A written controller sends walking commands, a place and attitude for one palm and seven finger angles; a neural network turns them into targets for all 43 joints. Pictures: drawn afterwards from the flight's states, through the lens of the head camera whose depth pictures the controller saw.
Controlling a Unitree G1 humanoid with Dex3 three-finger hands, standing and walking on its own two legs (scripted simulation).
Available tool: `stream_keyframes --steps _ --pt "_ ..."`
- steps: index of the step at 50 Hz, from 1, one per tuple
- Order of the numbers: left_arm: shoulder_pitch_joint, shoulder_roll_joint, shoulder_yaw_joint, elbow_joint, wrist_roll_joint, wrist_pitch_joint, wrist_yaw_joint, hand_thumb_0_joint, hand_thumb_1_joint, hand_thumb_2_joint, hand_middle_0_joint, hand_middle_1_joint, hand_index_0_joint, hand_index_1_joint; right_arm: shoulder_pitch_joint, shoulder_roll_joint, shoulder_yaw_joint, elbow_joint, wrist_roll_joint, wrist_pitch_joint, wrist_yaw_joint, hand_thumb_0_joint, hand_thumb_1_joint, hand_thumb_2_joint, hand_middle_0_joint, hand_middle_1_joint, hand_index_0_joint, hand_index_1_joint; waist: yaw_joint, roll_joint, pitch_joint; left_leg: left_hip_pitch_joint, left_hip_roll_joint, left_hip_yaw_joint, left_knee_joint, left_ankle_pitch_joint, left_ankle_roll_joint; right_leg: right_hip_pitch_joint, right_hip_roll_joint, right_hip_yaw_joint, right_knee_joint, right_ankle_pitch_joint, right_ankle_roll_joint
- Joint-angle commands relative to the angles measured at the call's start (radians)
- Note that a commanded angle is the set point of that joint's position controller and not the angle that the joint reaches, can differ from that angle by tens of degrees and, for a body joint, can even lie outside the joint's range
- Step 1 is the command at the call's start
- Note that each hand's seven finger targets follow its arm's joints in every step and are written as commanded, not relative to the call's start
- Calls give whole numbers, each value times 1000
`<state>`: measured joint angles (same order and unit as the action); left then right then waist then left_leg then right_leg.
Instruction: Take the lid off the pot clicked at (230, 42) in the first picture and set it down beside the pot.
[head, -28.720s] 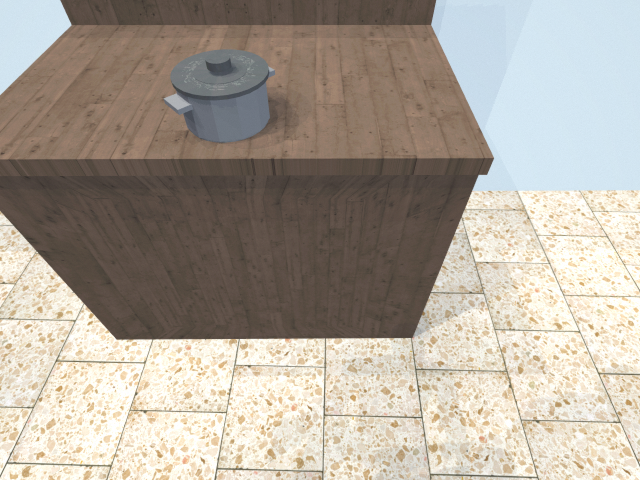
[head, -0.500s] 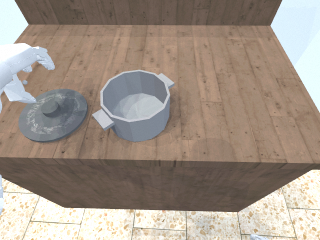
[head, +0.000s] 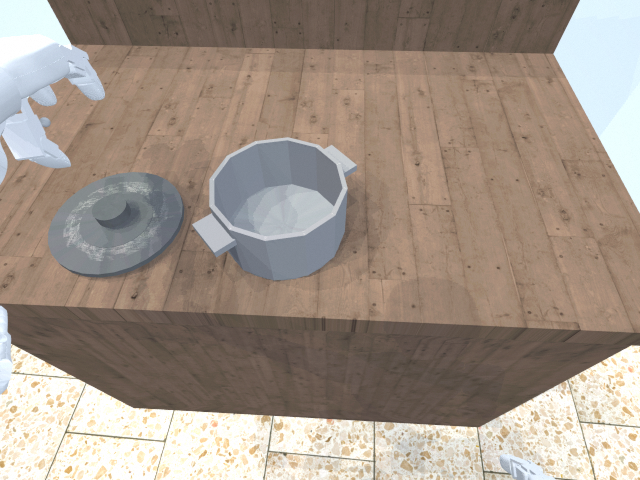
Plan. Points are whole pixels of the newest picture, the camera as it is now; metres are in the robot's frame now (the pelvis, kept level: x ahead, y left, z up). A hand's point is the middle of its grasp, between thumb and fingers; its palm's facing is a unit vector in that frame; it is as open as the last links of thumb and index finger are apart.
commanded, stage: raise the empty hand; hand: left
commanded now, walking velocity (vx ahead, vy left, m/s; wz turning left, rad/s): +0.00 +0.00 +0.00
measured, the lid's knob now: (111, 211) +0.44 +0.29 +0.06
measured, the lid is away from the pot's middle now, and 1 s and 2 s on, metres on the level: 0.23 0.23 0.23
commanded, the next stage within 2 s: draw the hand back to the body in 0.04 s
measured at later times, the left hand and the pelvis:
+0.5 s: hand (46, 146) +0.41 +0.29 +0.20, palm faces -0.26 -0.04 -0.96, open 11.0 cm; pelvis +0.00 -0.01 +0.00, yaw +0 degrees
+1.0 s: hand (44, 115) +0.38 +0.24 +0.26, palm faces +0.43 -0.87 -0.24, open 10.6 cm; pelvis +0.02 -0.02 +0.00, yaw -4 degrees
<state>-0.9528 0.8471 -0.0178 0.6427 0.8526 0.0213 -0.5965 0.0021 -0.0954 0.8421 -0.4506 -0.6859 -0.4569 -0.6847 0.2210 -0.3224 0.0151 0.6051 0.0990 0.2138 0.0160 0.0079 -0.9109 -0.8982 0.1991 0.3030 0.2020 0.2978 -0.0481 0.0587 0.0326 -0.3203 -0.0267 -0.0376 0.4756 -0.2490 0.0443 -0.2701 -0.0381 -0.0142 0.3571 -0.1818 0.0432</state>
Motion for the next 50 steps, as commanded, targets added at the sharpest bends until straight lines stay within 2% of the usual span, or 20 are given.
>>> stream_keyframes --steps 1,4,7,10,15,19,22,24,25,28,31,32,33,34,36,40,41,45,48,50 --pt "-433 312 114 -183 15 15 34 0 -105 839 -440 -686 -440 -686 10 -154 -60 -117 -3 -21 -2 0 -900 -900 200 300 200 300 -5 39 -419 218 -25 9 -28 418 30 123 97 -57 14 263 -70" --pt "-404 330 136 -192 8 18 34 0 -105 839 -440 -686 -440 -686 20 -158 -62 -118 -6 -22 -1 0 -900 -900 200 300 200 300 -6 34 -427 229 -19 6 -15 467 31 117 96 -54 10 281 -69" --pt "-416 333 135 -121 7 23 24 0 -105 839 -440 -686 -440 -686 32 -159 -58 -107 -1 -13 -6 0 -900 -900 200 300 200 300 -10 -2 -376 185 -25 20 -27 379 32 116 99 -66 10 267 -62" --pt "-415 366 169 -310 9 8 34 0 -105 839 -440 -686 -440 -686 8 -152 -65 -136 -11 -15 3 0 -900 -900 200 300 200 300 5 83 -490 267 -27 4 -6 513 38 136 99 -46 26 301 -67" --pt "-244 408 250 -286 -21 9 23 0 -105 839 -440 -686 -440 -686 9 -154 -63 -146 -11 -10 12 0 -900 -900 200 300 200 300 20 21 -431 210 -28 8 -3 498 37 148 93 -50 38 323 -57" --pt "-188 355 222 -391 -38 20 19 0 -105 839 -440 -686 -440 -686 -11 -147 -66 -164 -12 -12 17 0 -900 -900 200 300 200 300 17 46 -421 239 -20 2 1 533 38 117 93 -46 27 300 -54" --pt "-157 381 266 -417 -44 21 14 0 -105 839 -440 -686 -440 -686 -22 -140 -65 -167 -17 -12 14 0 -900 -900 200 300 200 300 24 26 -410 222 -29 8 0 485 38 123 94 -51 34 291 -51" --pt "-151 357 248 -517 -53 23 19 0 -105 839 -440 -686 -440 -686 -48 -140 -69 -180 -18 -20 17 0 -900 -900 200 300 200 300 28 78 -437 259 -23 2 5 524 39 121 90 -39 33 289 -54" --pt "-121 412 311 -531 -55 23 24 0 -105 839 -440 -686 -440 -686 -34 -140 -69 -174 -26 -20 18 0 -900 -900 200 300 200 300 41 75 -467 269 -26 -2 8 542 39 136 94 -42 41 288 -52" --pt "-35 376 299 -430 -70 38 11 0 -105 839 -440 -686 -440 -686 -42 -138 -59 -175 -19 -22 11 0 -900 -900 200 300 200 300 36 -14 -364 182 -31 14 -7 408 31 128 89 -54 36 275 -49" --pt "-42 363 287 -559 -76 36 10 0 -105 839 -440 -686 -440 -686 -77 -128 -59 -197 -24 -23 11 0 -900 -900 200 300 200 300 43 12 -417 219 -31 10 1 440 35 141 85 -45 46 281 -48" --pt "-198 48 378 -647 -649 -60 223 0 -105 839 -440 -686 -440 -686 29 -30 -46 -216 -15 -114 1 0 -900 -900 200 300 200 300 1 1 -374 400 42 22 -45 269 2 50 85 -59 -10 168 -94" --pt "-38 28 347 -523 -680 -83 337 0 -105 839 -440 -686 -440 -686 19 -64 -31 -188 -22 -152 -21 0 -900 -900 200 300 200 300 6 -19 -313 404 77 -27 -85 143 -7 31 82 -37 -26 85 -98" --pt "28 10 388 -517 -771 -106 412 0 -105 839 -440 -686 -440 -686 -6 -76 -28 -183 -23 -179 -39 0 -900 -900 200 300 200 300 15 -92 -276 355 80 -28 -122 28 -5 51 75 -25 -52 52 -94" --pt "114 20 446 -536 -847 -134 517 0 -105 839 -440 -686 -440 -686 -40 -82 -22 -155 -30 -207 -61 0 -900 -900 200 300 200 300 39 -91 -259 276 66 22 -124 84 5 127 54 -7 -46 113 -83" --pt "71 21 502 -715 -880 -187 626 0 -29 843 -422 -658 -422 -658 -75 -62 -20 -119 -47 -251 -72 0 -900 -900 200 300 200 300 56 152 -275 307 59 54 -103 243 -6 159 47 -7 -30 185 -84" --pt "108 19 524 -739 -891 -193 643 0 -4 845 -416 -648 -416 -648 -78 -54 -22 -116 -50 -263 -70 0 -900 -900 200 300 200 300 64 162 -279 312 62 50 -96 270 -9 174 45 -7 -21 202 -85" --pt "297 -18 575 -762 -914 -200 671 0 96 851 -392 -609 -392 -609 -86 -50 -35 -105 -63 -277 -64 0 -900 -900 200 300 200 300 84 41 -279 277 67 69 -64 418 -1 223 47 -15 5 332 -75" --pt "342 -64 549 -861 -925 -202 669 0 172 856 -374 -580 -374 -580 -97 -46 -43 -107 -56 -287 -57 0 -900 -900 200 300 200 300 82 70 -289 298 68 76 -49 442 1 214 43 -15 10 351 -68" --pt "402 -72 562 -882 -928 -203 674 0 222 859 -362 -561 -362 -561 -94 -53 -49 -104 -59 -289 -57 0 -900 -900 200 300 200 300 81 17 -284 294 68 80 -38 471 9 204 46 -16 8 382 -64"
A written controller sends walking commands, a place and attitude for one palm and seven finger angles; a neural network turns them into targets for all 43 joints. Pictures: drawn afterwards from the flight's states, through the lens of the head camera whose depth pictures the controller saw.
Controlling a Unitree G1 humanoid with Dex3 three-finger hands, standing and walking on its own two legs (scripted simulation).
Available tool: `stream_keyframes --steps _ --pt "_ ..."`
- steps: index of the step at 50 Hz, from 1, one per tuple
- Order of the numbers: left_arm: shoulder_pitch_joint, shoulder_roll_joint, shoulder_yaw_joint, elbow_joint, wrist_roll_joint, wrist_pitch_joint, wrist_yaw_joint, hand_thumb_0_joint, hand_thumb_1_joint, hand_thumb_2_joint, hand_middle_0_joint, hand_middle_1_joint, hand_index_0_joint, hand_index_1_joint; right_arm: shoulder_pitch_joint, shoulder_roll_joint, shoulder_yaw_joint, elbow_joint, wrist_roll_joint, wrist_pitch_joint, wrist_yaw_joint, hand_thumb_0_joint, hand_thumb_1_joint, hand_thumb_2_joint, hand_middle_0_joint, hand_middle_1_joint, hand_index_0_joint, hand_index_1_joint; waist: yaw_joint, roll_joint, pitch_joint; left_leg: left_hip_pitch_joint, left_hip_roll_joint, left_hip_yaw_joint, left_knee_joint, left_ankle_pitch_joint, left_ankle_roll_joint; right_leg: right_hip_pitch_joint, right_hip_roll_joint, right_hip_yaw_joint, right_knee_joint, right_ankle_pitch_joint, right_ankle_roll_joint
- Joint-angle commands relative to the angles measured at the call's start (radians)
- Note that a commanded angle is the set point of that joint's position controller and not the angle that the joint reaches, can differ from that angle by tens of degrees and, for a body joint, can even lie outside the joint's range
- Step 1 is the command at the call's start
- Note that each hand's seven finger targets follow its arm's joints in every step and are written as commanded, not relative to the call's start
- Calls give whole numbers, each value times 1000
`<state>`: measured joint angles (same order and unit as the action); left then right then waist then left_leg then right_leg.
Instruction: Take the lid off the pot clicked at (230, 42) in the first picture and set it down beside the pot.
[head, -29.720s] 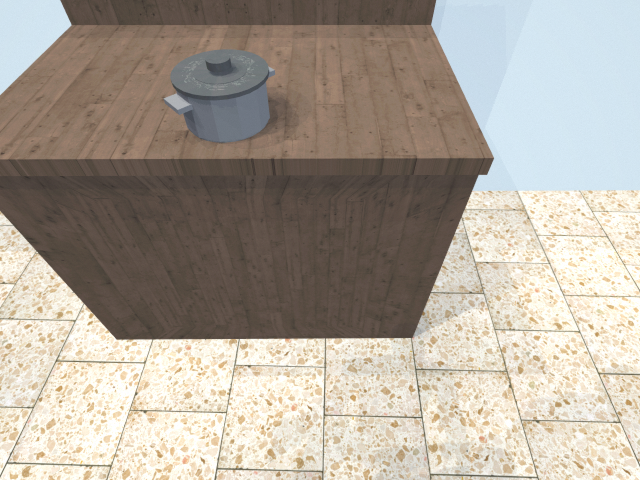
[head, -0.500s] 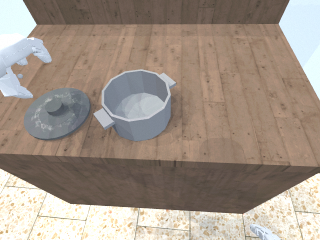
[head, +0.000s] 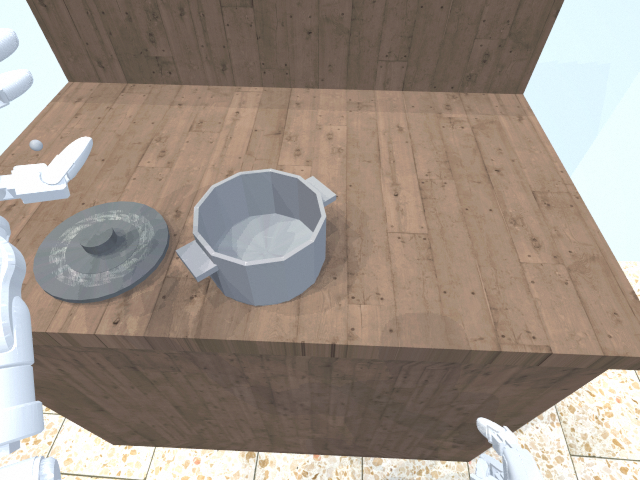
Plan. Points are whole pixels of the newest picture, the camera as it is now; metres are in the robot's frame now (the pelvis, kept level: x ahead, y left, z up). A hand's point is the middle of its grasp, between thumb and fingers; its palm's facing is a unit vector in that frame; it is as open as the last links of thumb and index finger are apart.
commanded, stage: draw the hand back to the body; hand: left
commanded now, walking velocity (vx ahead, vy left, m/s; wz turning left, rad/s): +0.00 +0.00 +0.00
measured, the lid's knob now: (98, 238) +0.40 +0.34 +0.06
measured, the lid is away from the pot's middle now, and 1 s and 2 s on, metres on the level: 0.23 0.23 0.23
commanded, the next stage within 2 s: step back with the hand held close in 1.40 s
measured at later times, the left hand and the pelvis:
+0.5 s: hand (5, 205) +0.27 +0.27 +0.26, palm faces +0.52 -0.82 -0.25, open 8.3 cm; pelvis +0.00 +0.00 +0.00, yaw +1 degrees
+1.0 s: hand out of the picture +0.20 +0.25 +0.25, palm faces +0.50 -0.82 -0.29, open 7.4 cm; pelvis -0.01 +0.00 +0.00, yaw +0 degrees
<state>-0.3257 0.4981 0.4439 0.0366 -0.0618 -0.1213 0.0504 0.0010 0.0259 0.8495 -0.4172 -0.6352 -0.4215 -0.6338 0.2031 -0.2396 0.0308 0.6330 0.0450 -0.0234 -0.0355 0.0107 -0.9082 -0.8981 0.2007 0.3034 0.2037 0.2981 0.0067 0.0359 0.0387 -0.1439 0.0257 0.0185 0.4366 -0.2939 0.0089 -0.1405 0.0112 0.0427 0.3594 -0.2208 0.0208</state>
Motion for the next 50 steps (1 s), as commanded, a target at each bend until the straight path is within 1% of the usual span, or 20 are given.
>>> stream_keyframes --steps 1,5,8,9,12,15,17,19,21,22,25,27,29,31,35,39,42,44,47,50 --pt "-194 279 111 -288 -17 -58 29 0 247 860 -356 -551 -356 -551 -77 -135 -67 -128 -3 -53 -5 0 -900 -900 200 300 200 300 29 39 -299 124 17 22 5 529 44 85 -5 -74 13 433 -40" --pt "-166 238 83 -325 -19 -59 33 0 347 866 -332 -513 -332 -513 -86 -134 -68 -120 -2 -53 -9 0 -900 -900 200 300 200 300 22 44 -276 125 9 30 5 506 47 56 -3 -76 4 422 -37" --pt "-130 223 80 -399 -24 -64 38 0 423 871 -314 -484 -314 -484 -95 -129 -68 -122 1 -62 -11 0 -900 -900 200 300 200 300 26 59 -305 159 12 22 6 542 45 63 -1 -80 12 422 -36" --pt "-132 229 88 -420 -25 -65 42 0 448 872 -308 -474 -308 -474 -95 -129 -69 -121 0 -62 -12 0 -900 -900 200 300 200 300 21 48 -310 168 12 24 8 537 46 61 -4 -78 9 417 -34" --pt "-55 230 117 -404 -30 -61 47 0 523 877 -290 -445 -290 -445 -105 -125 -68 -113 -5 -61 -16 0 -900 -900 200 300 200 300 33 22 -282 145 10 30 3 503 46 64 -2 -81 6 417 -34" --pt "-39 200 96 -473 -30 -69 46 0 599 882 -272 -416 -272 -416 -121 -116 -63 -120 -9 -61 -15 0 -900 -900 200 300 200 300 35 62 -284 148 8 31 -3 503 42 66 -3 -78 0 409 -36" --pt "10 178 90 -428 -36 -59 45 0 649 885 -260 -397 -260 -397 -129 -113 -61 -113 -8 -61 -16 0 -900 -900 200 300 200 300 34 15 -228 128 11 29 -12 458 41 47 1 -84 -4 382 -37" --pt "25 199 115 -437 -41 -57 47 0 699 888 -248 -377 -248 -377 -137 -115 -61 -117 -9 -55 -18 0 -900 -900 200 300 200 300 35 -18 -230 121 10 31 -19 414 43 59 -1 -84 -9 363 -35" --pt "26 180 98 -513 -41 -68 42 0 749 891 -236 -358 -236 -358 -158 -104 -55 -127 -9 -59 -18 0 -900 -900 200 300 200 300 42 74 -238 128 8 31 -21 408 39 59 -4 -77 -11 349 -39" --pt "29 163 82 -525 -38 -69 43 0 774 892 -230 -348 -230 -348 -158 -100 -52 -126 -11 -63 -18 0 -900 -900 200 300 200 300 41 87 -233 133 7 30 -23 407 37 51 -1 -80 -12 340 -40" --pt "87 160 99 -508 -42 -67 48 0 850 897 -212 -319 -212 -319 -159 -103 -52 -120 -17 -63 -20 0 -900 -900 200 300 200 300 41 16 -217 115 10 30 -27 384 38 47 2 -83 -18 329 -39" --pt "90 143 85 -503 -45 -61 45 0 900 900 -200 -300 -200 -300 -170 -99 -50 -120 -15 -60 -21 0 -900 -900 200 300 200 300 39 22 -184 108 9 30 -34 335 37 32 2 -81 -26 291 -40" --pt "102 157 99 -577 -47 -73 49 0 900 900 -200 -300 -200 -300 -180 -96 -49 -131 -15 -68 -22 0 -900 -900 200 300 200 300 43 52 -214 119 8 28 -37 325 36 51 -2 -76 -24 281 -40" --pt "146 122 74 -571 -48 -72 48 0 900 900 -200 -300 -200 -300 -185 -93 -46 -127 -18 -71 -22 0 -900 -900 200 300 200 300 46 47 -197 112 7 25 -41 318 34 44 1 -82 -26 272 -42" --pt "209 140 108 -599 -47 -78 54 0 900 900 -200 -300 -200 -300 -187 -94 -49 -123 -25 -77 -24 0 -900 -900 200 300 200 300 53 24 -201 109 7 28 -39 316 36 48 0 -79 -31 273 -41" --pt "251 117 88 -662 -47 -83 52 0 900 900 -200 -300 -200 -300 -194 -89 -48 -128 -23 -85 -18 0 -900 -900 200 300 200 300 49 54 -186 111 8 27 -41 302 32 45 -2 -77 -31 252 -42" --pt "305 102 84 -655 -49 -82 50 0 900 900 -200 -300 -200 -300 -199 -90 -49 -126 -26 -83 -20 0 -900 -900 200 300 200 300 54 33 -145 87 10 24 -47 271 31 29 -1 -78 -42 221 -43" --pt "320 110 89 -719 -49 -92 53 0 900 900 -200 -300 -200 -300 -201 -88 -49 -135 -26 -93 -19 0 -900 -900 200 300 200 300 52 31 -167 100 10 21 -44 269 31 35 -2 -78 -38 212 -41" --pt "420 98 95 -711 -48 -92 53 0 900 900 -200 -300 -200 -300 -196 -86 -51 -127 -32 -94 -17 0 -900 -900 200 300 200 300 61 37 -155 85 12 22 -43 279 29 36 -3 -79 -38 224 -43" --pt "411 98 89 -781 -43 -101 54 0 900 900 -200 -300 -200 -300 -193 -86 -51 -134 -33 -97 -15 0 -900 -900 200 300 200 300 57 46 -156 83 10 22 -41 271 28 32 -5 -78 -45 213 -43"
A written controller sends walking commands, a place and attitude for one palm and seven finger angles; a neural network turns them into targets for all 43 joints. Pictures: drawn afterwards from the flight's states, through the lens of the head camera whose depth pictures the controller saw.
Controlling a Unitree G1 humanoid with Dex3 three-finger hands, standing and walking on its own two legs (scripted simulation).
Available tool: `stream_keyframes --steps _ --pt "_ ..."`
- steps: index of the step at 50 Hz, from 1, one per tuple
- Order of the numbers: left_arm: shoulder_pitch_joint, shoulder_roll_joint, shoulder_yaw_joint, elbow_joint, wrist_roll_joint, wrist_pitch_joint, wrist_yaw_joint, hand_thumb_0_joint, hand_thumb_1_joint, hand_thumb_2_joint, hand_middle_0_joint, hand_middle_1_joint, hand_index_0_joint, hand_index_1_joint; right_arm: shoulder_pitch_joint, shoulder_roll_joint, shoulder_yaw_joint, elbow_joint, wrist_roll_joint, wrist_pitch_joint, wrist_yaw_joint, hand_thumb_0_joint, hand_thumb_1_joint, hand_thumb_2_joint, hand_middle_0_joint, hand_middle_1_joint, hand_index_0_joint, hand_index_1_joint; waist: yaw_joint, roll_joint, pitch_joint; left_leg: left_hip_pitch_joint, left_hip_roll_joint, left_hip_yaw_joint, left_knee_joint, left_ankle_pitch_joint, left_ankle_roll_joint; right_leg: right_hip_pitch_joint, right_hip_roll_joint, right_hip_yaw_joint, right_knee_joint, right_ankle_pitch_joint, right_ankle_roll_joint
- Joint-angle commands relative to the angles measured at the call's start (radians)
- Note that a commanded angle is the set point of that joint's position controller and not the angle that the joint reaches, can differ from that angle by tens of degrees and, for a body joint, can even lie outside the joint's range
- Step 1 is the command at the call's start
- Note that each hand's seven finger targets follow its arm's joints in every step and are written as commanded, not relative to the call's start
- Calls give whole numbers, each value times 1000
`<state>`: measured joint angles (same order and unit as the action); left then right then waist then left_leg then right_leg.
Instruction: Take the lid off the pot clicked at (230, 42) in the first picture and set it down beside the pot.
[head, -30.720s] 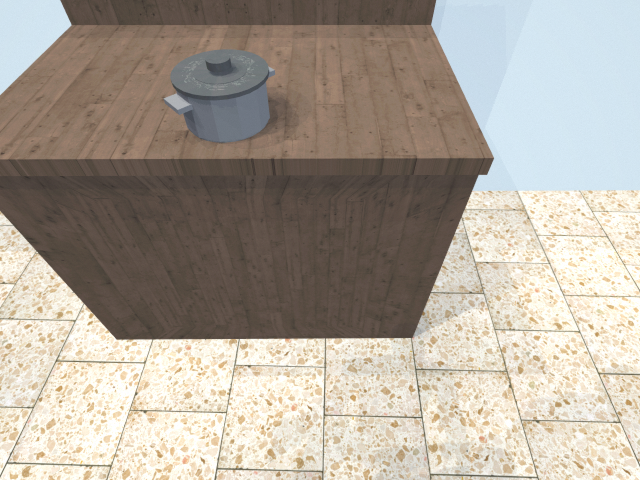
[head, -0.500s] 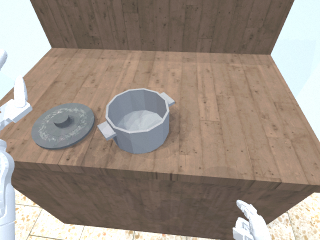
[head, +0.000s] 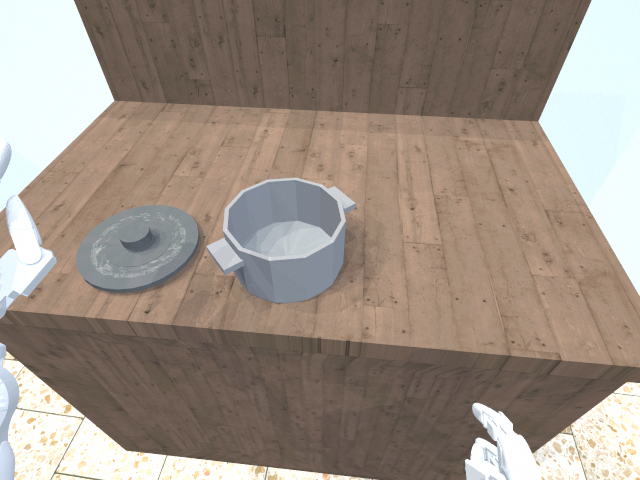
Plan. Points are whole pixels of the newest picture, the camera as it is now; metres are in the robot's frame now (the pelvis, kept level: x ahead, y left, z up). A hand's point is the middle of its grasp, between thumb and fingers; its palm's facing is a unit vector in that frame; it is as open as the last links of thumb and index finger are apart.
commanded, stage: draw the hand back to the body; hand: left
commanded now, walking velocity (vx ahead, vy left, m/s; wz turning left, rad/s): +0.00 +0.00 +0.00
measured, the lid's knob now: (135, 235) +0.42 +0.34 +0.06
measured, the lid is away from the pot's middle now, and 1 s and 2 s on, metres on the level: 0.23 0.23 0.23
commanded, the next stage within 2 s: step back with the hand held close in 0.40 s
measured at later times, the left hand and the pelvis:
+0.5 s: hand (19, 304) +0.17 +0.25 +0.24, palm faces +0.49 -0.80 -0.34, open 7.4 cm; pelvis -0.01 +0.01 +0.00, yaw +0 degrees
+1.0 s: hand (16, 342) +0.15 +0.25 +0.23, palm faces +0.37 -0.77 -0.51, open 7.4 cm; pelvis -0.05 +0.02 -0.02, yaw -2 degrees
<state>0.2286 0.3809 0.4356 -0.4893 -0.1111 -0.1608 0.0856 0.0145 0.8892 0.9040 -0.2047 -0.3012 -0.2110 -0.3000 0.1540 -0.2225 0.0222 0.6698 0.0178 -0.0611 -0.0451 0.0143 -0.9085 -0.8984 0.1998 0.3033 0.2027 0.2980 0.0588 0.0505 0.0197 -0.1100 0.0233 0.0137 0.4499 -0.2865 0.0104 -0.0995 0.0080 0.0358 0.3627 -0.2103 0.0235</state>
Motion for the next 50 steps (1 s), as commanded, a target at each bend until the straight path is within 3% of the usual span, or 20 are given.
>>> stream_keyframes --steps 1,4,6,12,15,18,23,25,26,27,28,30,33,34,38,43,46,49,50 --pt "-92 213 105 -242 3 -59 20 0 900 900 -200 -300 -200 -300 -149 -100 -43 -170 -6 -64 -7 0 -900 -900 200 300 200 300 10 29 -138 55 17 25 -53 273 27 -4 -3 -72 -41 208 -46" --pt "-52 195 89 -300 6 -60 19 0 900 900 -200 -300 -200 -300 -149 -97 -41 -177 -5 -66 -1 0 -900 -900 200 300 200 300 4 40 -131 54 16 24 -53 259 23 -11 -1 -70 -42 187 -46" --pt "1 186 91 -269 2 -55 20 0 900 900 -200 -300 -200 -300 -147 -95 -41 -174 -7 -63 -3 0 -900 -900 200 300 200 300 9 12 -97 33 19 20 -56 248 22 -21 -1 -74 -45 177 -47" --pt "107 181 90 -328 8 -60 20 0 900 900 -200 -300 -200 -300 -143 -92 -42 -186 -10 -64 -5 0 -900 -900 200 300 200 300 15 11 -101 31 20 20 -52 244 23 -23 -1 -73 -44 172 -47" --pt "15 199 88 -380 19 -65 30 0 900 900 -200 -300 -200 -300 -138 -93 -36 -185 -15 -69 -11 0 -900 -900 200 300 200 300 5 55 -104 29 13 15 -47 222 20 -32 -2 -69 -50 147 -48" --pt "86 177 92 -299 13 -51 32 0 900 900 -200 -300 -200 -300 -139 -87 -37 -179 -11 -69 -13 0 -900 -900 200 300 200 300 13 23 -59 20 22 10 -59 208 16 -45 2 -78 -43 126 -50" --pt "73 163 72 -293 12 -45 26 0 900 900 -200 -300 -200 -300 -148 -89 -36 -184 -11 -61 -11 0 -900 -900 200 300 200 300 14 -8 -50 13 20 8 -66 192 19 -45 3 -76 -48 108 -48" --pt "36 178 71 -357 22 -56 27 0 900 900 -200 -300 -200 -300 -147 -89 -34 -190 -14 -61 -8 0 -900 -900 200 300 200 300 12 37 -89 24 14 10 -58 206 19 -34 1 -68 -51 118 -49" --pt "-130 361 238 -461 20 -99 38 0 900 900 -200 -300 -200 -300 -117 -114 -29 -237 4 -40 -14 0 -900 -900 200 300 200 300 -13 31 -13 -19 38 -2 -36 115 34 -122 -53 73 -83 201 -42" --pt "-23 262 167 -343 19 -109 30 0 900 900 -200 -300 -200 -300 -104 -89 -22 -196 -8 -23 -20 0 -900 -900 200 300 200 300 -27 -42 -19 -33 35 -23 -15 104 38 -124 -70 71 -73 228 -41" --pt "75 208 131 -275 24 -90 21 0 900 900 -200 -300 -200 -300 -97 -87 -29 -199 -2 -11 -19 0 -900 -900 200 300 200 300 -34 -78 -38 -12 46 -13 3 130 39 -135 -82 87 -59 279 -38" --pt "102 193 107 -286 34 -91 13 0 900 900 -200 -300 -200 -300 -84 -100 -38 -207 -6 10 -16 0 -900 -900 200 300 200 300 -35 -31 -99 -5 60 -2 9 217 39 -109 -86 63 -21 356 -30" --pt "147 214 117 -333 37 -82 16 0 900 900 -200 -300 -200 -300 -84 -108 -55 -235 0 32 -15 0 -900 -900 200 300 200 300 -34 -27 -146 -18 85 -13 15 300 39 -101 -85 38 25 360 -22" --pt "175 237 141 -369 30 -85 21 0 900 900 -200 -300 -200 -300 -102 -108 -54 -246 0 35 -14 0 -900 -900 200 300 200 300 -30 10 -172 -13 90 -21 8 327 43 -98 -77 36 42 350 -22" --pt "263 264 181 -452 28 -91 32 0 900 900 -200 -300 -200 -300 -98 -98 -62 -266 3 56 -11 0 -900 -900 200 300 200 300 -32 -3 -179 -87 108 -47 14 344 46 -103 -67 8 90 301 -15" --pt "303 286 221 -517 22 -103 53 0 900 900 -200 -300 -200 -300 -83 -102 -71 -278 8 37 -10 0 -900 -900 200 300 200 300 -35 119 -174 -161 141 -74 -6 316 50 -137 -42 -24 164 124 -7" --pt "287 279 229 -493 20 -105 66 0 900 900 -200 -300 -200 -300 -65 -105 -77 -269 9 15 -13 0 -900 -900 200 300 200 300 -42 113 -162 -189 165 -81 -12 257 57 -172 -38 -29 206 3 -6" --pt "243 281 236 -471 20 -105 77 0 900 900 -200 -300 -200 -300 -44 -113 -80 -256 10 -2 -17 0 -900 -900 200 300 200 300 -54 48 -155 -229 152 -76 22 109 54 -184 -60 1 193 36 -19" --pt "236 265 226 -431 23 -104 78 0 900 900 -200 -300 -200 -300 -27 -112 -81 -248 12 -1 -19 0 -900 -900 200 300 200 300 -58 -7 -143 -246 137 -76 52 54 48 -190 -72 12 169 80 -24"
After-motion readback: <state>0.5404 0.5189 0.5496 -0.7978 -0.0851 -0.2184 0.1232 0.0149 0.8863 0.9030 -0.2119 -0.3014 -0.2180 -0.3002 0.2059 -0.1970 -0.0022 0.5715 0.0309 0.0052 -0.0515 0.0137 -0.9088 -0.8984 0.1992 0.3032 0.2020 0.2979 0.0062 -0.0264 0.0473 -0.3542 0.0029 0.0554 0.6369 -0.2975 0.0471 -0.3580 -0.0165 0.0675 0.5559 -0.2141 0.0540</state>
